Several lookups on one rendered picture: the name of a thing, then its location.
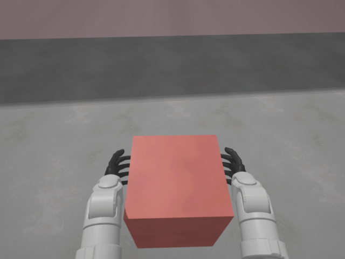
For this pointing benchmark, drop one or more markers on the carton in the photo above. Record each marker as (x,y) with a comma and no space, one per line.
(177,194)

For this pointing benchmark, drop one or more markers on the robot left forearm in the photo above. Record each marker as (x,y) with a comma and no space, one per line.
(102,223)

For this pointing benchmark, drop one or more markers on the robot right forearm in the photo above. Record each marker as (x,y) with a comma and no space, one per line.
(258,226)

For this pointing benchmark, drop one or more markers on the right robot hand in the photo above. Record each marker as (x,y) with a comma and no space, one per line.
(235,164)

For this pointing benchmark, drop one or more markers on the left robot hand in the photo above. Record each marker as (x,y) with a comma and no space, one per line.
(114,167)

